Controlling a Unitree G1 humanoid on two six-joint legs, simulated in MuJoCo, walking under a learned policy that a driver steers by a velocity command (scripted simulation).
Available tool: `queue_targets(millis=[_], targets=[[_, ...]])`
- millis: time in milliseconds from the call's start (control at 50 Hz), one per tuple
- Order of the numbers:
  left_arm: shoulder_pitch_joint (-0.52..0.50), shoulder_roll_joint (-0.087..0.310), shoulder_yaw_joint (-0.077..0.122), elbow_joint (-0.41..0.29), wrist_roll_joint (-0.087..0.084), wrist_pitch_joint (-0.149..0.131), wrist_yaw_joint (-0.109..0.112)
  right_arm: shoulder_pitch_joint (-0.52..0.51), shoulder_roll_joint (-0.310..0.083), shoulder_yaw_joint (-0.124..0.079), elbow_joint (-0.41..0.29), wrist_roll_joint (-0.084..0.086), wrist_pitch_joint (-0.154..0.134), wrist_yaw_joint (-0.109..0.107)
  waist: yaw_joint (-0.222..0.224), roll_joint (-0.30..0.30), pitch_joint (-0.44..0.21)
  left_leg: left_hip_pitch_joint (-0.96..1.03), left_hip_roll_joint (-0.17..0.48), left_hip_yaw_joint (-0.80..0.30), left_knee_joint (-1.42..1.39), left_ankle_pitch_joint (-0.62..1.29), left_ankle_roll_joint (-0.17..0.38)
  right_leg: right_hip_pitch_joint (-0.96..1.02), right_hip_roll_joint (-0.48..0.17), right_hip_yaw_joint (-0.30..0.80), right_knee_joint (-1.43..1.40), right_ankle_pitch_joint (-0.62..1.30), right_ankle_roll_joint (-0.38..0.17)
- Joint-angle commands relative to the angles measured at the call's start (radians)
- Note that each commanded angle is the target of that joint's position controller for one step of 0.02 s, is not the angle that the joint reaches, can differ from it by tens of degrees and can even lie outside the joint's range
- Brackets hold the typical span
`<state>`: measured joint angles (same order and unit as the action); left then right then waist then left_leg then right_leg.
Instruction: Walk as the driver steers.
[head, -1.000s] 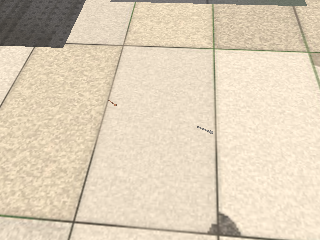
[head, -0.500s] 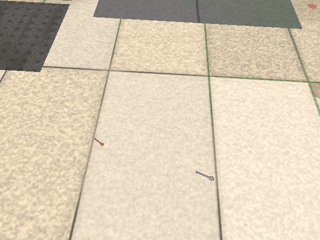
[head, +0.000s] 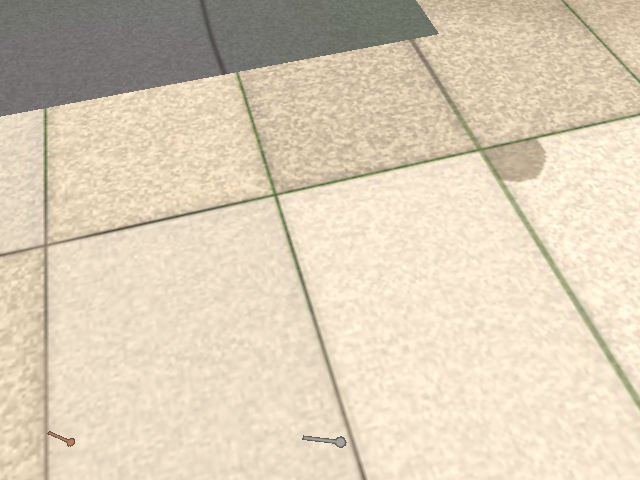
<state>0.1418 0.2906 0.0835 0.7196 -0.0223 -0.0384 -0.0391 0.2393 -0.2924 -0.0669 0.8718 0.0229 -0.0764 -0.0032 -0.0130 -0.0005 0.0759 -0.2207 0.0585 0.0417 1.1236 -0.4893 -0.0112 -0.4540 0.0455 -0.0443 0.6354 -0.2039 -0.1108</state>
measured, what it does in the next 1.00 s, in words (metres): walks ahead: left foot, then right foot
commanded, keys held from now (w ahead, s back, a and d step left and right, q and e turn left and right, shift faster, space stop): w+e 0.32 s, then w+q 0.68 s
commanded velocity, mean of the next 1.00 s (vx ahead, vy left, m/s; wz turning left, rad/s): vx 0.50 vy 0.00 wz -0.04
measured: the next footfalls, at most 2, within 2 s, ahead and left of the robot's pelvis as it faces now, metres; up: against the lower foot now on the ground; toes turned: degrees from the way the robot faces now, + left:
left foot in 0.42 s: +0.43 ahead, +0.10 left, +0.00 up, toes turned -16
right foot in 0.88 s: +0.63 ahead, -0.16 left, +0.00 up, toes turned +2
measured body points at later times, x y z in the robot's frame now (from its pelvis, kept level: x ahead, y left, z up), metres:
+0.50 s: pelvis +0.30 +0.03 +0.01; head +0.32 +0.03 +0.46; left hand +0.41 +0.30 -0.11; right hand +0.41 -0.26 -0.09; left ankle +0.40 +0.11 -0.72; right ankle +0.13 -0.06 -0.65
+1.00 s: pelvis +0.55 -0.04 +0.02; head +0.57 -0.06 +0.47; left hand +0.73 +0.21 -0.06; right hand +0.61 -0.33 -0.11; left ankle +0.46 +0.09 -0.64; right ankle +0.59 -0.16 -0.72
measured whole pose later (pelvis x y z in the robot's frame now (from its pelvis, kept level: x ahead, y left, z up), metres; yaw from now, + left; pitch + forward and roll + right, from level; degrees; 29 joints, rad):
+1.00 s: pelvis +0.55 -0.04 +0.02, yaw +2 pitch +2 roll -1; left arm 0.14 0.25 0.05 0.68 0.00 -0.10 -0.01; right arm 0.36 -0.31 -0.06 0.79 0.03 -0.04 -0.01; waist -0.03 0.04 0.00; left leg -0.40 -0.02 -0.09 1.11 -0.42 0.01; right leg -0.30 0.02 0.00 0.46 -0.19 -0.01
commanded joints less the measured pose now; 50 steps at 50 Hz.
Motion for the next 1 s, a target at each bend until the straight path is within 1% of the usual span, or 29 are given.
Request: queue_targets(millis=[20, 40, 60, 120, 220, 300, 360, 380, 400, 420, 440, 460, 480, 500, 520, 540, 580, 620, 680, 780, 820, 860, 880, 900, 920, 940, 960, 980, 1000], targets=[[0.155, 0.143, 0.038, -0.025, 0.002, -0.027, 0.007, -0.098, -0.118, -0.017, -0.128, 0.000, -0.074, 0.003, 0.063, -0.006, -0.161, -0.539, 0.036, -0.122, 0.120, 0.110, 0.031, 0.536, -0.284, 0.530, -0.363, 0.037, -0.202], [0.103, 0.111, 0.027, -0.042, 0.009, -0.028, 0.011, -0.081, -0.130, -0.025, -0.118, -0.019, -0.065, -0.001, 0.026, -0.019, -0.133, -0.462, 0.061, -0.125, 0.048, 0.158, 0.022, 0.428, -0.248, 0.452, -0.378, 0.130, -0.185], [0.084, 0.103, 0.022, -0.055, 0.016, -0.027, 0.017, -0.066, -0.130, -0.029, -0.115, -0.023, -0.051, 0.001, 0.005, -0.036, -0.126, -0.407, 0.069, -0.126, 0.017, 0.185, 0.011, 0.363, -0.226, 0.419, -0.400, 0.178, -0.179], [0.111, 0.139, 0.031, -0.052, 0.010, -0.033, 0.035, -0.086, -0.091, -0.023, -0.128, -0.038, -0.024, -0.002, -0.002, -0.032, -0.106, -0.383, 0.052, -0.096, -0.116, 0.268, -0.039, 0.271, -0.194, 0.339, -0.424, 0.304, -0.183], [0.179, 0.155, 0.036, -0.033, 0.003, -0.021, 0.057, -0.268, -0.050, -0.003, -0.186, -0.028, -0.027, 0.007, 0.066, -0.078, -0.062, -0.336, -0.016, -0.090, -0.488, 0.551, -0.063, 0.217, -0.131, 0.285, -0.414, 0.169, -0.116], [0.230, 0.151, 0.037, -0.009, -0.004, -0.012, 0.060, -0.333, -0.079, -0.008, -0.218, -0.014, -0.042, 0.025, 0.088, -0.091, -0.055, -0.294, -0.042, -0.117, -0.609, 0.575, -0.044, 0.276, -0.168, 0.368, -0.349, 0.097, -0.098], [0.231, 0.136, 0.034, 0.003, 0.006, -0.006, 0.068, -0.270, -0.107, -0.015, -0.199, -0.015, -0.057, 0.038, 0.062, -0.127, -0.068, -0.260, -0.030, -0.111, -0.634, 0.498, -0.002, 0.373, -0.221, 0.408, -0.272, 0.152, -0.082], [0.224, 0.134, 0.032, 0.006, 0.009, -0.003, 0.066, -0.221, -0.114, -0.020, -0.184, -0.019, -0.060, 0.038, 0.038, -0.140, -0.076, -0.206, -0.039, -0.083, -0.653, 0.472, 0.022, 0.388, -0.220, 0.399, -0.233, 0.234, -0.071], [0.221, 0.114, 0.024, 0.004, 0.012, -0.002, 0.063, -0.135, -0.138, -0.033, -0.157, -0.028, -0.063, 0.034, -0.002, -0.131, -0.122, -0.086, -0.056, -0.059, -0.678, 0.459, 0.056, 0.393, -0.174, 0.364, -0.126, 0.376, -0.049], [0.227, 0.078, 0.007, -0.007, 0.023, -0.002, 0.059, -0.002, -0.173, -0.042, -0.138, -0.041, -0.066, 0.031, -0.059, -0.070, -0.253, 0.141, 0.046, -0.167, -0.642, 0.462, 0.120, 0.317, -0.121, 0.306, 0.107, 0.337, -0.018], [0.365, 0.031, -0.007, -0.012, 0.004, -0.014, 0.058, 0.123, -0.266, -0.069, -0.107, -0.049, -0.056, 0.033, -0.029, 0.205, -0.389, 0.483, 0.239, -0.586, -0.695, 0.307, 0.296, -0.012, 0.027, 0.188, 0.470, 0.058, 0.072], [0.372, 0.063, -0.011, -0.008, 0.002, -0.025, 0.057, 0.149, -0.213, -0.057, -0.082, -0.013, -0.051, 0.048, -0.036, 0.304, -0.372, 0.544, 0.300, -0.873, -0.848, 0.067, 0.340, -0.218, 0.042, 0.199, 0.612, -0.359, 0.090], [0.259, 0.132, 0.004, -0.025, -0.005, -0.033, 0.053, 0.087, -0.146, -0.035, -0.098, 0.005, -0.046, 0.049, -0.049, 0.183, -0.222, 0.442, 0.279, -0.794, -0.862, -0.032, 0.298, -0.308, -0.024, 0.213, 0.669, -0.299, 0.080], [0.155, 0.136, 0.001, -0.046, 0.002, -0.041, 0.052, 0.031, -0.123, -0.026, -0.119, -0.006, -0.035, 0.047, -0.051, 0.086, -0.142, 0.315, 0.231, -0.668, -0.869, 0.032, 0.267, -0.298, -0.059, 0.178, 0.641, -0.226, 0.074], [0.094, 0.126, 0.002, -0.066, 0.019, -0.052, 0.052, 0.001, -0.113, -0.020, -0.123, -0.015, -0.028, 0.046, -0.037, 0.044, -0.073, 0.204, 0.193, -0.582, -0.886, 0.144, 0.263, -0.292, -0.085, 0.157, 0.574, -0.179, 0.074], [0.090, 0.116, 0.005, -0.070, 0.031, -0.057, 0.051, -0.010, -0.099, -0.013, -0.127, -0.022, -0.028, 0.042, -0.013, 0.055, -0.070, 0.150, 0.159, -0.526, -0.896, 0.246, 0.251, -0.243, -0.114, 0.158, 0.499, -0.134, 0.076], [0.104, 0.083, 0.000, -0.073, 0.037, -0.059, 0.049, 0.002, -0.093, -0.009, -0.124, -0.018, -0.026, 0.034, 0.008, 0.099, -0.093, 0.109, 0.114, -0.456, -0.913, 0.374, 0.253, -0.176, -0.118, 0.137, 0.388, -0.116, 0.095], [0.065, 0.059, -0.009, -0.090, 0.038, -0.059, 0.049, 0.026, -0.122, -0.018, -0.117, -0.008, -0.022, 0.020, 0.003, 0.104, -0.093, 0.074, 0.105, -0.407, -0.926, 0.451, 0.267, -0.157, -0.106, 0.110, 0.261, -0.091, 0.123], [-0.044, 0.029, -0.025, -0.113, 0.032, -0.064, 0.043, 0.058, -0.157, -0.032, -0.109, 0.001, -0.010, 0.002, -0.029, 0.091, -0.077, 0.007, 0.074, -0.347, -0.930, 0.458, 0.242, -0.079, -0.078, 0.099, 0.048, 0.094, 0.150], [-0.160, 0.055, -0.019, -0.143, 0.012, -0.079, 0.029, 0.145, -0.152, -0.033, -0.091, 0.010, 0.017, -0.010, -0.062, 0.096, -0.069, 0.013, 0.077, -0.396, -0.869, 0.386, 0.209, 0.033, -0.030, 0.119, -0.126, 0.208, 0.160], [-0.150, 0.079, -0.009, -0.144, 0.007, -0.087, 0.027, 0.144, -0.157, -0.036, -0.096, 0.008, 0.024, -0.013, -0.038, 0.112, -0.071, 0.034, 0.088, -0.446, -0.822, 0.364, 0.192, 0.094, -0.029, 0.125, -0.170, 0.161, 0.143], [-0.032, 0.112, 0.011, -0.112, 0.012, -0.092, 0.035, 0.124, -0.127, -0.029, -0.109, 0.004, 0.027, -0.014, 0.033, 0.114, -0.117, -0.002, 0.041, -0.437, -0.707, 0.390, 0.151, 0.284, -0.052, 0.118, -0.231, 0.139, 0.098], [0.102, 0.159, 0.027, -0.096, 0.027, -0.094, 0.045, 0.103, -0.079, -0.012, -0.129, -0.006, 0.022, -0.010, 0.102, 0.057, -0.219, -0.093, -0.009, -0.374, -0.496, 0.352, 0.116, 0.492, -0.176, 0.221, -0.211, 0.098, 0.041], [0.219, 0.246, 0.047, -0.078, 0.038, -0.081, 0.051, 0.195, 0.000, 0.011, -0.153, -0.006, 0.011, -0.011, 0.095, -0.185, -0.356, -0.359, -0.138, -0.224, -0.178, 0.030, 0.052, 0.802, -0.399, 0.535, -0.233, 0.025, -0.081], [0.258, 0.223, 0.047, -0.044, 0.024, -0.067, 0.040, 0.232, -0.054, 0.007, -0.170, 0.017, 0.005, -0.012, 0.083, -0.321, -0.362, -0.556, -0.095, -0.182, 0.021, -0.123, 0.039, 0.816, -0.503, 0.814, -0.313, -0.219, -0.160], [0.207, 0.140, 0.026, -0.057, 0.020, -0.067, 0.039, 0.165, -0.131, -0.014, -0.159, 0.022, 0.010, -0.014, 0.098, -0.180, -0.223, -0.603, -0.043, -0.204, 0.103, -0.036, 0.032, 0.701, -0.446, 0.714, -0.344, -0.284, -0.126], [0.158, 0.102, 0.013, -0.059, 0.022, -0.065, 0.039, 0.101, -0.140, -0.020, -0.167, 0.012, 0.017, -0.012, 0.090, -0.116, -0.138, -0.594, -0.015, -0.178, 0.110, 0.046, 0.026, 0.593, -0.395, 0.558, -0.356, -0.190, -0.091], [0.113, 0.075, 0.002, -0.055, 0.027, -0.063, 0.036, 0.074, -0.125, -0.021, -0.173, 0.003, 0.022, -0.010, 0.068, -0.090, -0.090, -0.565, 0.008, -0.168, 0.081, 0.104, 0.019, 0.502, -0.350, 0.457, -0.384, -0.086, -0.076], [0.084, 0.059, -0.003, -0.048, 0.033, -0.064, 0.036, 0.060, -0.112, -0.024, -0.182, 0.000, 0.028, -0.005, 0.047, -0.106, -0.062, -0.539, 0.033, -0.167, 0.050, 0.142, 0.016, 0.438, -0.322, 0.380, -0.408, -0.007, -0.067]])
